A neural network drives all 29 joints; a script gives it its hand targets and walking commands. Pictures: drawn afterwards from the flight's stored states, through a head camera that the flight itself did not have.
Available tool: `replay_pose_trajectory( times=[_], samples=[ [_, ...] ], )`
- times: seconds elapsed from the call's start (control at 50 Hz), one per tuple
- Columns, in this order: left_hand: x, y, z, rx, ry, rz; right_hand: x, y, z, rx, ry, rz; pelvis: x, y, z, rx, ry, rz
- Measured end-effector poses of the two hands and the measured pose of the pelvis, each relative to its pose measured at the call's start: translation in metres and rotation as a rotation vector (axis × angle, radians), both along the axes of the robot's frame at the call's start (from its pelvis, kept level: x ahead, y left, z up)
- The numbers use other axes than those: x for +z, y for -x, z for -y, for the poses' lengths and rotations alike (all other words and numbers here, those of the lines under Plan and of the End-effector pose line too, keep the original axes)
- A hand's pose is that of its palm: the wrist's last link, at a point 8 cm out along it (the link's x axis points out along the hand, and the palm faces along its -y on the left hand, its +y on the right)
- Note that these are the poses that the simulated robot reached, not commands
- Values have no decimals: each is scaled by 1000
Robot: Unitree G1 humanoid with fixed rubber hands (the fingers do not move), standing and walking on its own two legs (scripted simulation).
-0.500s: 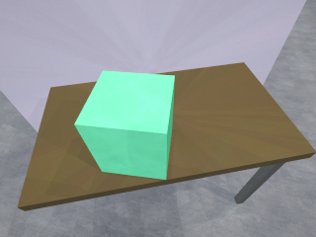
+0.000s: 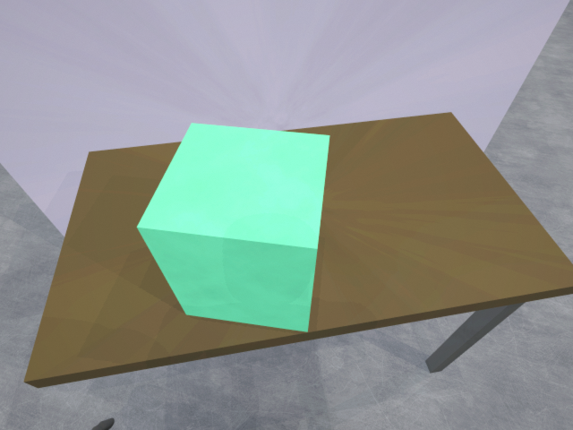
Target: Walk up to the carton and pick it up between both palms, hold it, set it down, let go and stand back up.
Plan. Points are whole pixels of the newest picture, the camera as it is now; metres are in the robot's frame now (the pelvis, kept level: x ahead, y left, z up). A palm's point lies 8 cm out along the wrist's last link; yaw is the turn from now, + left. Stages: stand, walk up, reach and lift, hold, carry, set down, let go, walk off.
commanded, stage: walk up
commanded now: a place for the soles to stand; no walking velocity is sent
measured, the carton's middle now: (252, 232) +0.39 +0.05 +0.02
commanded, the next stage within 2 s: none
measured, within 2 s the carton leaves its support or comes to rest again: neither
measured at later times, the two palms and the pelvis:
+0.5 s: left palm out of the picture +0.09 +0.32 -0.10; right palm out of the picture +0.06 -0.25 -0.10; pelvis -0.01 +0.03 +0.01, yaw +1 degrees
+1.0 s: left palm out of the picture +0.01 +0.32 -0.11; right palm out of the picture +0.05 -0.24 -0.10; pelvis -0.02 +0.04 +0.02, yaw +3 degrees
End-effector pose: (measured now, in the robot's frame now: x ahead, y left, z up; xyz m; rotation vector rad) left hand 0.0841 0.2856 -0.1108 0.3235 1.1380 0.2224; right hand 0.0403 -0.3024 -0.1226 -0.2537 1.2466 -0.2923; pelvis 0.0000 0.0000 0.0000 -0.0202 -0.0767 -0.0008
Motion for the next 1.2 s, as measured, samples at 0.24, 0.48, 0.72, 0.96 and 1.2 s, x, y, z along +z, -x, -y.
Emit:
replay_pose_trajectory(
  times=[0.24, 0.48, 0.72, 0.96, 1.2],
  samples=[
    [-9, 29, -33, 72, 17, -92, 16, -29, -47, 66, -11, 70, 8, -1, -29, 4, -28, 21],
    [8, -3, -37, 24, 22, 21, 19, -24, -53, 57, -27, 73, 14, 7, -34, 14, -15, 27],
    [11, 14, -34, 44, 52, 26, 28, -18, -51, 78, -15, 76, 20, 14, -37, 36, -15, 17],
    [1, 63, -38, 101, 66, -66, 22, -7, -64, 95, -35, 32, 20, 19, -41, 50, -15, 5],
    [4, 80, -43, 130, 50, -105, 17, -12, -71, 108, -50, 17, 20, 18, -44, 65, -15, -12]
  ],
)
